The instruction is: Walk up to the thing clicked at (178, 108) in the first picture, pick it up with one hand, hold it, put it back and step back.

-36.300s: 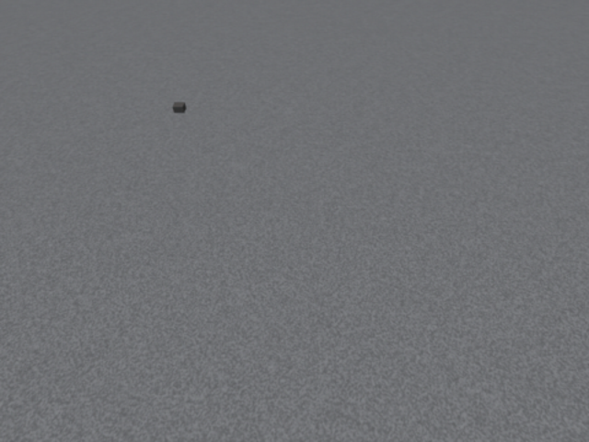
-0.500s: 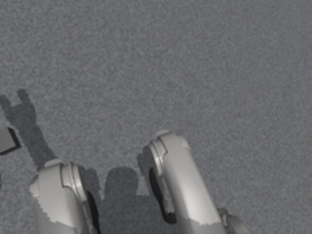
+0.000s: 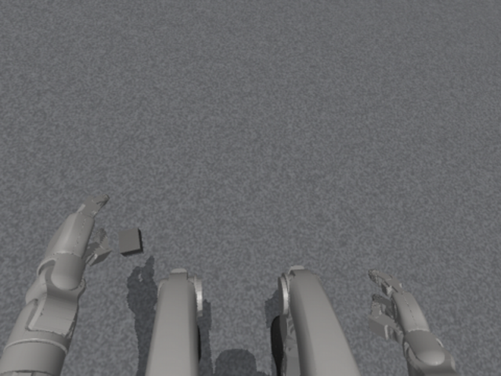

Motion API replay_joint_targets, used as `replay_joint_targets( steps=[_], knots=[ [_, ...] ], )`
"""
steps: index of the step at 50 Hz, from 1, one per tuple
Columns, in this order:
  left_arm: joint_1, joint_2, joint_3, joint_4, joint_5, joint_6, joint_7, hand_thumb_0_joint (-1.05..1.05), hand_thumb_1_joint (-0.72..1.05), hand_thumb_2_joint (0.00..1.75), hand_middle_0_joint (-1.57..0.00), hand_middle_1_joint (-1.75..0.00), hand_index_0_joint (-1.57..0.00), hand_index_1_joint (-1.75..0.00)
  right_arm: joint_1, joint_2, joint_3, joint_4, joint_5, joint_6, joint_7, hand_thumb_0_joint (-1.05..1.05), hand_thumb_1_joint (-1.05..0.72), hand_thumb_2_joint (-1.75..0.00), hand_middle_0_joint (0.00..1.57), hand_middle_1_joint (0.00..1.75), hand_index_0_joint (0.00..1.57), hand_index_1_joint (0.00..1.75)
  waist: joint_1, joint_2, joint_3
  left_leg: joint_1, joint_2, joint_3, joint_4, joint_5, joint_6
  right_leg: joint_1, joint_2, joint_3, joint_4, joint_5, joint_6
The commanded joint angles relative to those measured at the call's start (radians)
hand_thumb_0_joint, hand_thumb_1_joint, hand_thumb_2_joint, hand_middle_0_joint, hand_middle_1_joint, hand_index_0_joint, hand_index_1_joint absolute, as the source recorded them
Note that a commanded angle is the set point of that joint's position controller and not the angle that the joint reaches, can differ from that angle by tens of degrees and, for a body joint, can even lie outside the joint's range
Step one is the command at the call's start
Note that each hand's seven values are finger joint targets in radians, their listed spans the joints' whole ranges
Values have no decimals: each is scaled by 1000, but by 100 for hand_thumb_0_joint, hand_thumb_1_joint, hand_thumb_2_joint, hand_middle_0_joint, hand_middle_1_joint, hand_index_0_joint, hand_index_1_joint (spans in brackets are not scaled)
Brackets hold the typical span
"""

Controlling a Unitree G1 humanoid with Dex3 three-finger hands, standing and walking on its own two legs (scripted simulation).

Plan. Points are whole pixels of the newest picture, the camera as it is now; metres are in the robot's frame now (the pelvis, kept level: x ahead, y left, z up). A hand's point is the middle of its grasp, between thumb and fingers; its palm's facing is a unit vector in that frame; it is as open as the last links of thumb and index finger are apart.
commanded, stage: home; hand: left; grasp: from above
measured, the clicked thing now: (130, 241) +0.44 +0.30 -0.49
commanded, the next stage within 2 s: none
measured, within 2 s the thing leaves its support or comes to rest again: neither
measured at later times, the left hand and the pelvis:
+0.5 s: hand (81, 285) +0.25 +0.19 +0.10, palm faces +0.10 -0.97 -0.21, open 7.4 cm; pelvis +0.06 -0.01 +0.17, yaw +3 degrees
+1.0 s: hand (58, 310) +0.22 +0.18 +0.15, palm faces +0.12 -0.97 -0.19, open 7.4 cm; pelvis +0.08 -0.01 +0.20, yaw +5 degrees
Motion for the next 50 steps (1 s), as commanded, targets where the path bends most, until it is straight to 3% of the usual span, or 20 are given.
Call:
replay_joint_targets(
  steps=[1, 2, 3, 4, 6, 10, 14, 19, 22, 27, 32, 38, 47, 50],
  knots=[
    [-71, 114, 65, -245, -110, 27, 50, 0, 90, 90, -20, -30, -20, -30, 82, -144, -51, -91, 18, -52, -36, 0, -90, -90, 20, 30, 20, 30, -31, 122, -417, 532, -5, 1, -395, 12, 36, 321, 23, -9, -332, 79, -60],
    [-58, 132, 91, -280, -136, 38, 59, 0, 90, 90, -20, -30, -20, -30, 78, -138, -50, -99, 19, -58, -42, 0, -90, -90, 20, 30, 20, 30, -20, 119, -430, 553, -7, 14, -403, 24, 38, 367, 25, 1, -366, 85, -60],
    [-33, 99, 70, -289, -161, 49, 61, 0, 90, 90, -20, -30, -20, -30, 70, -128, -44, -107, 20, -66, -48, 0, -90, -90, 20, 30, 20, 30, -36, 106, -410, 561, -10, 19, -424, 26, 39, 402, 24, 6, -396, 84, -59],
    [4, 82, 69, -295, -188, 62, 63, 0, 90, 90, -20, -30, -20, -30, 65, -122, -41, -103, 19, -73, -53, 0, -90, -90, 20, 30, 20, 30, -33, 107, -382, 583, -8, 23, -450, 31, 38, 422, 22, 12, -423, 87, -58],
    [40, 73, 92, -324, -228, 80, 73, 0, 90, 90, -20, -30, -20, -30, 61, -116, -34, -117, 21, -88, -65, 0, -90, -90, 20, 30, 20, 30, -27, 120, -360, 638, -8, 9, -510, 15, 36, 466, 21, 12, -463, 78, -57],
    [158, 18, 90, -383, -292, 127, 82, 0, 90, 90, -20, -30, -20, -30, 80, -92, -19, -138, 28, -108, -88, 0, -90, -90, 20, 30, 20, 30, -20, 104, -335, 743, -9, 4, -614, 38, 33, 584, 21, 19, -571, 101, -55],
    [294, -45, 95, -463, -360, 179, 87, 0, 90, 90, -20, -30, -20, -30, 111, -78, -5, -142, 30, -132, -125, 0, -90, -90, 20, 30, 20, 30, -15, 90, -317, 856, -7, 9, -700, 148, 26, 715, 24, 8, -659, 195, -53],
    [429, -101, 86, -533, -408, 218, 82, 0, 90, 90, -20, -30, -20, -30, 149, -60, 4, -145, 24, -167, -169, 0, -90, -90, 20, 30, 20, 30, -21, 73, -240, 950, -10, 29, -789, 248, 27, 848, 28, 3, -774, 279, -47],
    [522, -110, 98, -580, -421, 236, 79, 0, 90, 90, -20, -30, -20, -30, 174, -54, 4, -163, 22, -185, -188, 0, -90, -90, 20, 30, 20, 30, -8, 52, -203, 1007, -16, 42, -847, 286, 28, 927, 28, 0, -847, 311, -45],
    [644, -132, 74, -680, -417, 252, 67, 0, 90, 90, -20, -30, -20, -30, 184, -43, 1, -187, 14, -214, -206, 0, -90, -90, 20, 30, 20, 30, 11, 53, -138, 1075, -23, 57, -918, 340, 29, 1008, 33, -11, -928, 353, -42],
    [706, -148, 62, -711, -411, 260, 46, 0, 90, 90, -20, -30, -20, -30, 184, -44, -4, -195, 4, -237, -212, 0, -90, -90, 20, 30, 20, 30, 10, 16, -71, 1108, -25, 67, -955, 347, 35, 1037, 34, -22, -974, 352, -37],
    [673, -147, 48, -705, -399, 254, 23, 0, 90, 90, -20, -30, -20, -30, 167, -58, -11, -194, -5, -263, -210, 0, -90, -90, 20, 30, 20, 30, 5, 2, -6, 1117, -25, 69, -989, 293, 32, 1021, 33, -36, -989, 296, -32],
    [662, -135, 61, -714, -391, 231, 21, 0, 90, 90, -20, -30, -20, -30, 162, -63, -15, -178, -15, -283, -204, 0, -90, -90, 20, 30, 20, 30, 13, 40, -85, 1168, -27, 73, -966, 382, 27, 1058, 28, -26, -966, 382, -32],
    [669, -141, 56, -706, -391, 232, 23, 0, 90, 90, -20, -30, -20, -30, 154, -61, -10, -176, -15, -281, -204, 0, -90, -90, 20, 30, 20, 30, 21, 33, -70, 1163, -27, 73, -974, 368, 26, 1066, 28, -29, -967, 372, -33]
  ],
)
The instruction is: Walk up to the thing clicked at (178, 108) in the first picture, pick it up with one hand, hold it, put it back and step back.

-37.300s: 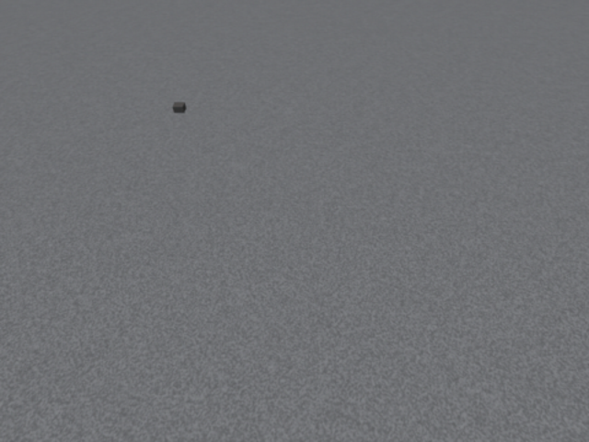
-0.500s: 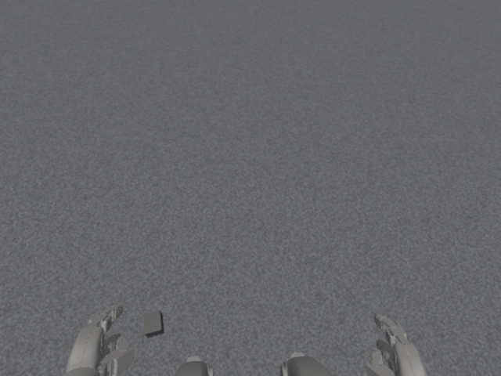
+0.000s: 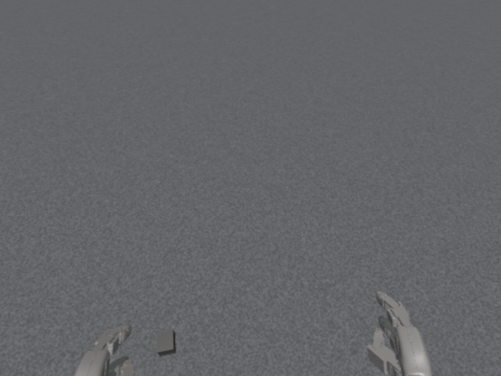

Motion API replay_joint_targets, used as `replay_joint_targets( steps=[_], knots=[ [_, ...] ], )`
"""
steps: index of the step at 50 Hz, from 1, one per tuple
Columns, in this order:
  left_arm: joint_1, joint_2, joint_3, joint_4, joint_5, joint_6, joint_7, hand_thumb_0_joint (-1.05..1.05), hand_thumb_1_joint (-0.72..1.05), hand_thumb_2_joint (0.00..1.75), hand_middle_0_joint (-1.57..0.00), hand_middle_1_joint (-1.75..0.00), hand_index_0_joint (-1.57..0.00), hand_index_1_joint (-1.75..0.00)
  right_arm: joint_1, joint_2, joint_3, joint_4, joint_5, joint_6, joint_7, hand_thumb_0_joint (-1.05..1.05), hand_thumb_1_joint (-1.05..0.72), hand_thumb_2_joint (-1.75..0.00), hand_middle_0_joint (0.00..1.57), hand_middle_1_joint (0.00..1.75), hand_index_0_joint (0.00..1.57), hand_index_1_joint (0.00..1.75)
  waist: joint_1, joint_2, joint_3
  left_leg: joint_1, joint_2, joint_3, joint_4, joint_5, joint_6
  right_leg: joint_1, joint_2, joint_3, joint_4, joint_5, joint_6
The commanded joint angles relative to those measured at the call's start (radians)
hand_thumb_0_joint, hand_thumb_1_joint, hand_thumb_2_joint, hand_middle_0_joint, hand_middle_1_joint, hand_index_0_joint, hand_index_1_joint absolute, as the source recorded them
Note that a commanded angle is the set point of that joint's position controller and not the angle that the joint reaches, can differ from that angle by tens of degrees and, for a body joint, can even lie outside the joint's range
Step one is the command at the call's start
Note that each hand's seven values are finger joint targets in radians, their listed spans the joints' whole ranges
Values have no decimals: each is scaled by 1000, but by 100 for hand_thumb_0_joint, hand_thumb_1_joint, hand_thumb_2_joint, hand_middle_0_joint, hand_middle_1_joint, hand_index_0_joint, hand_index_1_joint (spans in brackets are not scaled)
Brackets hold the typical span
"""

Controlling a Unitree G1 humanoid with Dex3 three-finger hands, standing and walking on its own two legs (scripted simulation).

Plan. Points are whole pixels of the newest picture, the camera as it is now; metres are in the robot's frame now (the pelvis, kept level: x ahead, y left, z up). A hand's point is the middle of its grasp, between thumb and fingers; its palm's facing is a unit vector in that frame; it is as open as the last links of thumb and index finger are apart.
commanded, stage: home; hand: left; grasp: from above
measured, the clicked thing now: (166, 342) +0.38 +0.28 -0.69
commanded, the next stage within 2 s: stand in 1.68 s
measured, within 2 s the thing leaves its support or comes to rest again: neither
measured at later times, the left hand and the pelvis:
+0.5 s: hand (139, 373) +0.17 +0.17 -0.05, palm faces +0.03 -0.98 -0.19, open 7.4 cm; pelvis +0.00 +0.00 +0.00, yaw -1 degrees
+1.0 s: hand out of the picture +0.16 +0.18 -0.05, palm faces +0.02 -0.98 -0.20, open 7.4 cm; pelvis +0.00 +0.00 +0.00, yaw -1 degrees
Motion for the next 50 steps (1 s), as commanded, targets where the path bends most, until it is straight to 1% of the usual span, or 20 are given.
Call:
replay_joint_targets(
  steps=[1, 4, 6, 7, 8, 12, 19, 24, 27, 30, 32, 34, 41, 42, 43, 44, 45, 46, 47, 50],
  knots=[
    [-20, 106, 63, -196, 8, -52, 16, 0, 90, 90, -20, -30, -20, -30, -46, -122, -60, -137, 1, -49, -13, 0, -90, -90, 20, 30, 20, 30, -4, 23, -111, 134, -41, 41, -155, 225, 37, 46, 33, -13, -155, 224, -14],
    [-20, 103, 62, -199, 8, -53, 19, 0, 90, 90, -20, -30, -20, -30, -53, -121, -58, -141, 2, -48, -14, 0, -90, -90, 20, 30, 20, 30, -2, 14, -75, 122, -39, 39, -165, 195, 36, 35, 34, -18, -161, 194, -14],
    [-14, 102, 61, -199, 7, -52, 17, 0, 90, 90, -20, -30, -20, -30, -46, -122, -61, -137, 2, -49, -13, 0, -90, -90, 20, 30, 20, 30, -7, 10, -113, 138, -39, 37, -160, 221, 36, 50, 36, -16, -153, 218, -15],
    [-9, 108, 64, -193, 4, -50, 17, 0, 90, 90, -20, -30, -20, -30, -48, -124, -60, -136, 4, -47, -13, 0, -90, -90, 20, 30, 20, 30, 2, 18, -93, 127, -39, 39, -161, 227, 36, 49, 35, -17, -155, 223, -14],
    [-4, 103, 61, -194, 6, -50, 16, 0, 90, 90, -20, -30, -20, -30, -45, -126, -62, -139, 3, -47, -12, 0, -90, -90, 20, 30, 20, 30, -6, 12, -118, 138, -37, 33, -160, 236, 36, 50, 38, -17, -148, 230, -16],
    [-11, 104, 67, -190, 1, -51, 16, 0, 90, 90, -20, -30, -20, -30, -40, -125, -64, -134, 2, -46, -13, 0, -90, -90, 20, 30, 20, 30, -3, 9, -116, 140, -34, 33, -153, 270, 35, 58, 38, -18, -142, 257, -15],
    [-15, 103, 62, -181, 0, -49, 16, 0, 90, 90, -20, -30, -20, -30, -40, -128, -65, -132, 2, -45, -13, 0, -90, -90, 20, 30, 20, 30, -8, -8, -108, 140, -33, 36, -154, 254, 37, 52, 37, -16, -149, 247, -13],
    [-19, 107, 67, -183, 1, -48, 17, 0, 90, 90, -20, -30, -20, -30, -45, -124, -64, -134, 4, -44, -14, 0, -90, -90, 20, 30, 20, 30, -1, -18, -80, 119, -37, 51, -145, 227, 40, 51, 30, -7, -168, 231, -8],
    [-8, 111, 68, -198, 3, -47, 16, 0, 90, 90, -20, -30, -20, -30, -39, -126, -67, -137, 4, -42, -13, 0, -90, -90, 20, 30, 20, 30, 2, 2, -119, 131, -38, 48, -142, 257, 38, 65, 30, -7, -154, 260, -10],
    [-15, 108, 59, -185, 7, -43, 15, 0, 90, 90, -20, -30, -20, -30, -40, -125, -65, -135, 2, -40, -14, 0, -90, -90, 20, 30, 20, 30, -11, 9, -99, 136, -36, 48, -148, 232, 38, 45, 32, -7, -157, 235, -10],
    [-14, 110, 63, -183, 8, -43, 14, 0, 90, 90, -20, -30, -20, -30, -37, -128, -69, -129, 2, -40, -12, 0, -90, -90, 20, 30, 20, 30, -10, 22, -95, 131, -33, 38, -164, 200, 36, 36, 35, -12, -153, 198, -15],
    [-28, 110, 58, -207, 4, -45, 14, 0, 90, 90, -20, -30, -20, -30, -48, -127, -66, -137, 4, -41, -13, 0, -90, -90, 20, 30, 20, 30, -2, 27, -89, 130, -31, 36, -166, 209, 35, 37, 36, -17, -153, 201, -15],
    [-14, 111, 63, -188, 1, -41, 14, 0, 90, 90, -20, -30, -20, -30, -39, -130, -68, -135, 5, -46, -14, 0, -90, -90, 20, 30, 20, 30, -6, 14, -93, 128, -30, 32, -168, 185, 37, 37, 36, -15, -153, 182, -15],
    [-28, 104, 50, -203, 3, -44, 15, 0, 90, 90, -20, -30, -20, -30, -51, -122, -63, -143, 5, -45, -13, 0, -90, -90, 20, 30, 20, 30, -5, 1, -91, 119, -32, 35, -163, 193, 37, 38, 35, -17, -156, 188, -15],
    [-9, 109, 63, -183, 0, -43, 14, 0, 90, 90, -20, -30, -20, -30, -42, -131, -67, -134, 5, -44, -14, 0, -90, -90, 20, 30, 20, 30, -3, 18, -82, 122, -31, 33, -170, 180, 37, 30, 36, -16, -153, 174, -16],
    [-22, 103, 50, -199, 6, -45, 15, 0, 90, 90, -20, -30, -20, -30, -52, -125, -64, -143, 6, -46, -14, 0, -90, -90, 20, 30, 20, 30, -1, 18, -79, 122, -28, 31, -176, 183, 34, 28, 39, -21, -148, 174, -18],
    [-15, 109, 61, -199, 1, -45, 14, 0, 90, 90, -20, -30, -20, -30, -44, -127, -66, -141, 4, -44, -13, 0, -90, -90, 20, 30, 20, 30, 1, 24, -101, 126, -30, 33, -169, 191, 34, 33, 37, -18, -147, 181, -18],
    [-11, 108, 56, -173, 4, -41, 14, 0, 90, 90, -20, -30, -20, -30, -43, -137, -71, -136, 4, -43, -14, 0, -90, -90, 20, 30, 20, 30, -9, 15, -84, 127, -25, 26, -177, 179, 34, 24, 40, -22, -146, 168, -19],
    [-23, 109, 57, -204, 0, -44, 13, 0, 90, 90, -20, -30, -20, -30, -43, -130, -66, -135, 5, -44, -11, 0, -90, -90, 20, 30, 20, 30, 0, 26, -82, 125, -26, 25, -178, 179, 34, 30, 38, -21, -146, 170, -19],
    [-27, 109, 59, -195, -1, -47, 14, 0, 90, 90, -20, -30, -20, -30, -52, -124, -62, -143, 6, -45, -12, 0, -90, -90, 20, 30, 20, 30, -2, 15, -70, 108, -29, 29, -175, 162, 36, 27, 38, -20, -154, 157, -16]
  ],
)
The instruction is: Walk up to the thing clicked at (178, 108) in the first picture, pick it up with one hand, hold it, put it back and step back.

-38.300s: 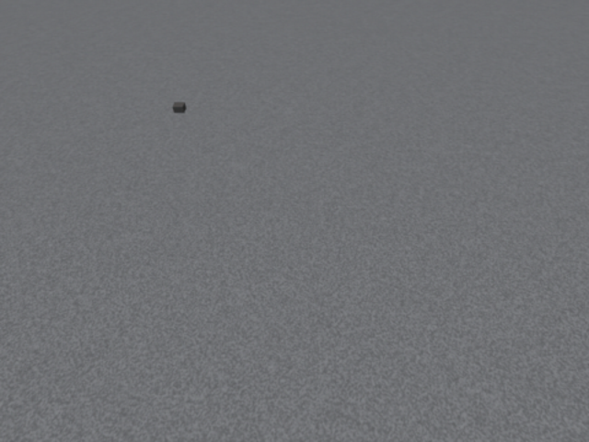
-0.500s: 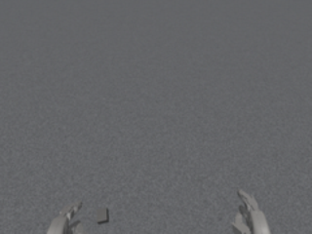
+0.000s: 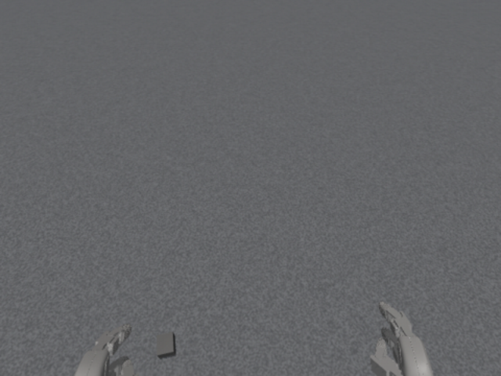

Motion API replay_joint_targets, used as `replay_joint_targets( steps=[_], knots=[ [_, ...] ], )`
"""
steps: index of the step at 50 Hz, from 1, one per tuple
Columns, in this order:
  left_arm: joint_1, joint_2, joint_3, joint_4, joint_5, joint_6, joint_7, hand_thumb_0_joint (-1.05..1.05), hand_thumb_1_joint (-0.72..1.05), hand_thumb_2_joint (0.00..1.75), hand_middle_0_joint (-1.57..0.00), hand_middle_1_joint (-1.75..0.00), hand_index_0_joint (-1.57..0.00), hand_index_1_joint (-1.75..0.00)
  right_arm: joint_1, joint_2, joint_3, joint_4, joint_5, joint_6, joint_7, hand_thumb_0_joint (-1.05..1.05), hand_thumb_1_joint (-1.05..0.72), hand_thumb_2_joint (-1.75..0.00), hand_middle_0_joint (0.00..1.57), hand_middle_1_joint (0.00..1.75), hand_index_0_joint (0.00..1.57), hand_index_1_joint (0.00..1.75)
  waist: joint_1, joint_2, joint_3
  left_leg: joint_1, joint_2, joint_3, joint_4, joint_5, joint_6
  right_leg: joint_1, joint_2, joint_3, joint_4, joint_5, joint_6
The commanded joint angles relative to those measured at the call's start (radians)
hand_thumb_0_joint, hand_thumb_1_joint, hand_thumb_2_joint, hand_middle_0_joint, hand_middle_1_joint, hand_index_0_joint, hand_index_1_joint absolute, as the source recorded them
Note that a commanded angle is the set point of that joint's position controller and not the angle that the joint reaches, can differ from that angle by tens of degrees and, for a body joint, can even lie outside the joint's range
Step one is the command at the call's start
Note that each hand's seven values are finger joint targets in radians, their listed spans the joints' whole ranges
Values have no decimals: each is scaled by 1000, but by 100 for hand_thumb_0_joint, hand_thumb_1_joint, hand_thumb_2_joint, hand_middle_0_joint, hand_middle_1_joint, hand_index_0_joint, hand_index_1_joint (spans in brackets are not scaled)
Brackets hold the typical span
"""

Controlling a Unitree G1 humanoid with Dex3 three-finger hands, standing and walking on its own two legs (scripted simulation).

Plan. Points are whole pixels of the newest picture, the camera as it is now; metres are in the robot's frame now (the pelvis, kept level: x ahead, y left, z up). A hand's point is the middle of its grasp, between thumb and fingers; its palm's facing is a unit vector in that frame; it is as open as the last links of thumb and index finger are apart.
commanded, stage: home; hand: left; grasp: from above
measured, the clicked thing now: (166, 344) +0.38 +0.28 -0.69
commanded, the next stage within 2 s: stand in 0.68 s
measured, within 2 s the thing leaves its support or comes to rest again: neither
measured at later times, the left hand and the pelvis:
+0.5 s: hand (137, 374) +0.17 +0.18 -0.05, palm faces +0.03 -0.98 -0.20, open 7.4 cm; pelvis +0.01 +0.00 +0.00, yaw +0 degrees
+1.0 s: hand out of the picture +0.14 +0.22 -0.10, palm faces +0.01 -0.94 -0.34, open 7.4 cm; pelvis +0.00 +0.00 +0.02, yaw +0 degrees
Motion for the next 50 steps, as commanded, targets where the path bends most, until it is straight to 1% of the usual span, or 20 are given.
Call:
replay_joint_targets(
  steps=[1, 4, 9, 11, 19, 20, 24, 30, 31, 32, 33, 38, 39, 40, 41, 42, 44, 45, 46, 50],
  knots=[
    [-23, 99, 65, -192, 0, -50, 13, 0, 90, 90, -20, -30, -20, -30, -79, -127, -59, -160, 4, -56, -15, 0, -90, -90, 20, 30, 20, 30, 1, -4, -60, 94, -33, 25, -175, 151, 35, 21, 34, -27, -163, 143, -18],
    [7, 114, 82, -189, 0, -52, 13, 0, 90, 90, -20, -30, -20, -30, -67, -128, -62, -155, 3, -54, -16, 0, -90, -90, 20, 30, 20, 30, 5, -9, -98, 108, -36, 30, -159, 187, 36, 39, 31, -21, -157, 177, -17],
    [-18, 93, 52, -212, 3, -55, 13, 0, 90, 90, -20, -30, -20, -30, -65, -123, -62, -158, 2, -52, -16, 0, -90, -90, 20, 30, 20, 30, -1, 11, -119, 128, -31, 23, -157, 245, 30, 41, 34, -28, -135, 226, -21],
    [-4, 103, 73, -187, 1, -52, 15, 0, 90, 90, -20, -30, -20, -30, -62, -128, -66, -152, 1, -52, -17, 0, -90, -90, 20, 30, 20, 30, -1, 6, -97, 119, -32, 25, -157, 219, 32, 33, 34, -25, -142, 204, -19],
    [3, 109, 71, -188, 2, -52, 16, 0, 90, 90, -20, -30, -20, -30, -68, -129, -66, -158, 4, -50, -16, 0, -90, -90, 20, 30, 20, 30, 4, -8, -74, 101, -35, 34, -157, 206, 34, 32, 31, -20, -153, 197, -17],
    [4, 111, 76, -209, 1, -54, 15, 0, 90, 90, -20, -30, -20, -30, -61, -128, -67, -158, 3, -49, -16, 0, -90, -90, 20, 30, 20, 30, 3, -3, -110, 119, -35, 35, -147, 234, 34, 42, 30, -16, -148, 224, -18],
    [0, 106, 61, -217, -1, -51, 14, 0, 90, 90, -20, -30, -20, -30, -60, -130, -66, -159, 4, -44, -13, 0, -90, -90, 20, 30, 20, 30, 2, 16, -115, 129, -36, 34, -144, 260, 32, 43, 30, -18, -141, 250, -17],
    [-12, 109, 70, -212, -3, -56, 17, 0, 90, 90, -20, -30, -20, -30, -59, -131, -69, -157, 5, -41, -12, 0, -90, -90, 20, 30, 20, 30, -2, 12, -98, 121, -31, 25, -153, 248, 30, 34, 34, -22, -134, 231, -20],
    [11, 112, 79, -210, -3, -58, 17, 0, 90, 90, -20, -30, -20, -30, -59, -130, -71, -161, 5, -40, -13, 0, -90, -90, 20, 30, 20, 30, 7, -5, -113, 119, -32, 28, -143, 265, 32, 46, 32, -21, -137, 249, -19],
    [3, 102, 64, -200, -4, -58, 16, 0, 90, 90, -20, -30, -20, -30, -56, -130, -68, -159, 4, -40, -14, 0, -90, -90, 20, 30, 20, 30, -6, -10, -110, 127, -32, 30, -138, 269, 33, 43, 32, -19, -136, 256, -16],
    [12, 108, 74, -213, -5, -58, 15, 0, 90, 90, -20, -30, -20, -30, -51, -134, -72, -160, 4, -41, -13, 0, -90, -90, 20, 30, 20, 30, 0, -1, -148, 144, -30, 24, -138, 305, 30, 61, 34, -21, -122, 282, -20],
    [7, 101, 67, -202, 0, -57, 16, 0, 90, 90, -20, -30, -20, -30, -51, -132, -73, -154, 2, -37, -11, 0, -90, -90, 20, 30, 20, 30, -3, 9, -126, 137, -30, 28, -137, 304, 29, 50, 33, -19, -123, 285, -20],
    [-285, 193, 65, 149, 123, -262, 56, 0, 90, 90, -20, -30, -20, -30, -120, -237, -96, 101, -122, 65, 49, 0, -90, -90, 20, 30, 20, 30, 93, -50, 119, 124, 1, 6, -226, 473, 79, 249, -47, 45, -178, 283, -54],
    [-204, 206, 85, 319, 127, -329, 52, 0, 90, 90, -20, -30, -20, -30, -130, -237, -115, 103, -123, 101, 73, 0, -90, -90, 20, 30, 20, 30, 81, -92, 33, 197, -8, 37, -222, 495, 91, 281, -56, 94, -189, 316, -92],
    [-190, 217, 85, 370, 131, -363, 50, 0, 90, 90, -20, -30, -20, -30, -125, -239, -109, 92, -119, 117, 91, 0, -90, -90, 20, 30, 20, 30, 70, -131, 4, 239, -8, 36, -221, 515, 90, 284, -67, 119, -191, 370, -108],
    [-210, 213, 76, 398, 127, -381, 43, 0, 90, 90, -20, -30, -20, -30, -106, -235, -109, 91, -118, 131, 103, 0, -90, -90, 20, 30, 20, 30, 48, -92, 23, 254, -7, 18, -240, 485, 88, 245, -55, 115, -209, 382, -104],
    [-249, 214, 66, 479, 114, -407, 36, 0, 90, 90, -20, -30, -20, -30, -103, -211, -106, 139, -71, 138, 133, 0, -90, -90, 20, 30, 20, 30, 58, -22, -24, 329, -11, 4, -287, 473, 92, 322, -71, 107, -196, 416, -80],
    [-247, 210, 67, 519, 110, -409, 36, 0, 90, 90, -20, -30, -20, -30, -129, -214, -113, 155, -61, 146, 143, 0, -90, -90, 20, 30, 20, 30, 76, -50, -6, 350, -12, 14, -296, 457, 86, 307, -71, 109, -218, 395, -76],
    [-262, 210, 75, 563, 104, -411, 35, 0, 90, 90, -20, -30, -20, -30, -142, -216, -116, 161, -53, 151, 148, 0, -90, -90, 20, 30, 20, 30, 73, -67, -18, 363, -11, 13, -298, 449, 84, 307, -71, 107, -234, 372, -70],
    [-312, 211, 75, 698, 101, -439, 38, 0, 90, 90, -20, -30, -20, -30, -144, -208, -125, 225, -54, 174, 157, 0, -90, -90, 20, 30, 20, 30, 65, -65, 14, 396, -9, -4, -352, 341, 85, 321, -89, 122, -313, 293, -63]
  ],
)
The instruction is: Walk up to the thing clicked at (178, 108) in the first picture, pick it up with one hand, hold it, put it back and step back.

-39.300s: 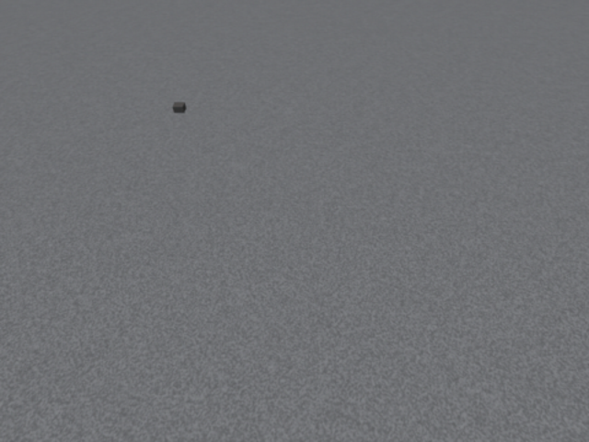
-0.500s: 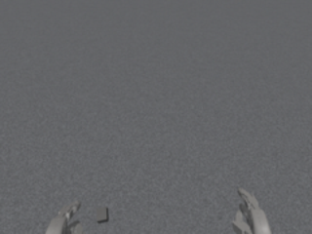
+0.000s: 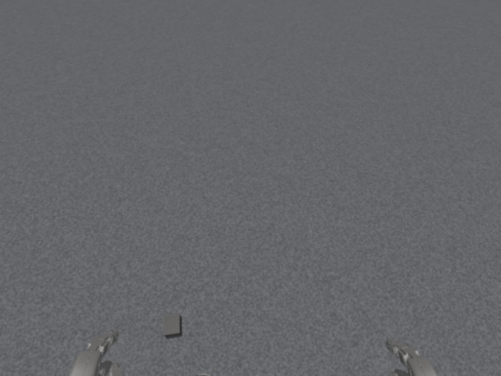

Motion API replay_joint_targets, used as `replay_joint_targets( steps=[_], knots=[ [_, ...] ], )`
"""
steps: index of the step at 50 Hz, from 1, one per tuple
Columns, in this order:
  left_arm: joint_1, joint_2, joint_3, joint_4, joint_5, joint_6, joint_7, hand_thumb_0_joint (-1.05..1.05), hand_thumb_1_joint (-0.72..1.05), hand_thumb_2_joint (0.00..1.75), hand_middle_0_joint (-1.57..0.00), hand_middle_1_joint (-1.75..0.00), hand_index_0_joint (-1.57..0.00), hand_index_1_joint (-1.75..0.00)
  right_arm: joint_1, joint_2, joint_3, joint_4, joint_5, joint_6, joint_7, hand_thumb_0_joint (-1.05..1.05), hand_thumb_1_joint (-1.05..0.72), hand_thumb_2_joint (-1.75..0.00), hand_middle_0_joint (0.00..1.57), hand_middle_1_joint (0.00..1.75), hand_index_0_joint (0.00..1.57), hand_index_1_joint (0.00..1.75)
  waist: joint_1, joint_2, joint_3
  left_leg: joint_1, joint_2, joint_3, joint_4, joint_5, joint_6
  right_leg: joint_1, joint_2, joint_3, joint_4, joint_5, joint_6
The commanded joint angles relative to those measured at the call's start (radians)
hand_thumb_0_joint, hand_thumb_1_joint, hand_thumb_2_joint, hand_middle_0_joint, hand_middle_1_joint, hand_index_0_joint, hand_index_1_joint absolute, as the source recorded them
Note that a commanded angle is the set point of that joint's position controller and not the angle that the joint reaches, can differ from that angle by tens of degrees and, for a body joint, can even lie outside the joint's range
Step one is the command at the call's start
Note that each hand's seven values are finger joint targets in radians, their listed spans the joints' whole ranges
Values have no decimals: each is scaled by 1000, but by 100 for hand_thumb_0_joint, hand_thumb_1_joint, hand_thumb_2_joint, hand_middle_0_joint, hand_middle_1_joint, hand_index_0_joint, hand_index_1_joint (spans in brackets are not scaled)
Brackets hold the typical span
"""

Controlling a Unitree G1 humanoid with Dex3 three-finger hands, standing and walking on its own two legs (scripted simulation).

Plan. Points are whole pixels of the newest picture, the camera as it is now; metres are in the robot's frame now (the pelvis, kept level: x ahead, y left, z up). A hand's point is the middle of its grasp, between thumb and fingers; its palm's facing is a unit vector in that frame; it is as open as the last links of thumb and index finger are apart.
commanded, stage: stand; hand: left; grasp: from above
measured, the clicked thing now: (172, 325) +0.38 +0.29 -0.72
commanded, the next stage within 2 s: none
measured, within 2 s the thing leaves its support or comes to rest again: neither
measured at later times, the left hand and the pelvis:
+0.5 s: hand out of the picture +0.04 +0.24 -0.13, palm faces +0.04 -0.95 -0.32, open 7.4 cm; pelvis +0.00 +0.01 +0.04, yaw +1 degrees
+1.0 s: hand out of the picture +0.05 +0.23 -0.12, palm faces +0.02 -0.95 -0.32, open 7.4 cm; pelvis +0.00 -0.01 +0.04, yaw +0 degrees
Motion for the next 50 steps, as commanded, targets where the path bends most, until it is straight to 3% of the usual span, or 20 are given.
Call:
replay_joint_targets(
  steps=[1, 4, 8, 15, 17, 20, 22, 36, 43, 46, 50],
  knots=[
    [-28, 149, 66, 31, 4, -75, 17, 0, 90, 90, -20, -30, -20, -30, -30, -151, -70, -36, 7, -8, 0, 0, -90, -90, 20, 30, 20, 30, 6, 5, -143, 148, 26, -53, -159, 247, 73, 98, -53, 85, -222, 227, -63],
    [-49, 149, 66, 108, 1, -86, 15, 0, 90, 90, -20, -30, -20, -30, -31, -158, -74, 2, 4, 1, -3, 0, -90, -90, 20, 30, 20, 30, 2, 32, -98, 159, 47, -82, -233, 197, 76, 105, -39, 64, -252, 181, -54],
    [-34, 148, 61, 208, -6, -98, 11, 0, 90, 90, -20, -30, -20, -30, -27, -171, -72, 54, 10, 8, -7, 0, -90, -90, 20, 30, 20, 30, 2, 45, -71, 174, 62, -104, -310, 201, 72, 170, -36, 54, -301, 219, -49],
    [-29, 156, 51, 345, -19, -99, 15, 0, 90, 90, -20, -30, -20, -30, -10, -187, -66, 143, 22, 12, -19, 0, -90, -90, 20, 30, 20, 30, 2, 58, -72, 266, 87, -112, -388, 387, 57, 279, -48, 43, -366, 333, -41],
    [-26, 159, 48, 377, -19, -98, 13, 0, 90, 90, -20, -30, -20, -30, -29, -185, -63, 161, 26, 17, -20, 0, -90, -90, 20, 30, 20, 30, 9, 49, -35, 260, 86, -111, -418, 330, 51, 279, -47, 40, -407, 295, -37],
    [-50, 171, 46, 412, -16, -97, 10, 0, 90, 90, -20, -30, -20, -30, -22, -189, -60, 185, 29, 27, -19, 0, -90, -90, 20, 30, 20, 30, -6, 39, 9, 235, 79, -109, -471, 191, 42, 285, -50, 47, -453, 224, -35],
    [-46, 169, 43, 433, -13, -100, 10, 0, 90, 90, -20, -30, -20, -30, -36, -186, -61, 195, 31, 27, -18, 0, -90, -90, 20, 30, 20, 30, 1, 21, -4, 276, 84, -109, -466, 250, 43, 289, -57, 44, -468, 256, -37],
    [-72, 195, 39, 507, -17, -106, 5, 0, 90, 90, -20, -30, -20, -30, -44, -194, -50, 242, 33, 33, -8, 0, -90, -90, 20, 30, 20, 30, -4, 19, 30, 296, 86, -99, -510, 207, 32, 290, -63, 56, -542, 202, -29],
    [-90, 201, 39, 514, -26, -113, 3, 0, 90, 90, -20, -30, -20, -30, -40, -206, -43, 257, 35, 30, -8, 0, -90, -90, 20, 30, 20, 30, -8, 24, -22, 328, 96, -84, -492, 322, 34, 336, -74, 66, -544, 322, -31],
    [-99, 209, 38, 519, -24, -112, 1, 0, 90, 90, -20, -30, -20, -30, -48, -210, -39, 259, 37, 31, -7, 0, -90, -90, 20, 30, 20, 30, -8, 14, 0, 311, 91, -85, -506, 279, 30, 327, -68, 63, -559, 257, -30],
    [-107, 212, 38, 519, -28, -113, 0, 0, 90, 90, -20, -30, -20, -30, -38, -214, -34, 268, 38, 27, -9, 0, -90, -90, 20, 30, 20, 30, -12, 45, -30, 332, 103, -81, -502, 375, 29, 358, -75, 65, -541, 374, -32]
  ],
)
